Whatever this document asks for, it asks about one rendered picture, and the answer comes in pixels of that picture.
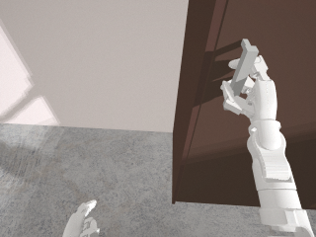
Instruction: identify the right robot hand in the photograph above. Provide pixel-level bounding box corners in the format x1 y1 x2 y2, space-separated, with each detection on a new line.
220 55 277 123

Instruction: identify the handle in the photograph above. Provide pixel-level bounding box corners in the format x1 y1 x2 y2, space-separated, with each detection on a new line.
222 39 259 111

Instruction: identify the left robot hand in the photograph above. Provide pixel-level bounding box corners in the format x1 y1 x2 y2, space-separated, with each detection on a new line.
62 199 100 237

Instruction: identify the wardrobe door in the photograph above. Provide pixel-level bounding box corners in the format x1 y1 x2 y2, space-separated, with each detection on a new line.
176 0 316 209

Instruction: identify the right robot forearm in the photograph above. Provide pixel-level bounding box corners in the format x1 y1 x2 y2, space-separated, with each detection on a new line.
247 118 315 237

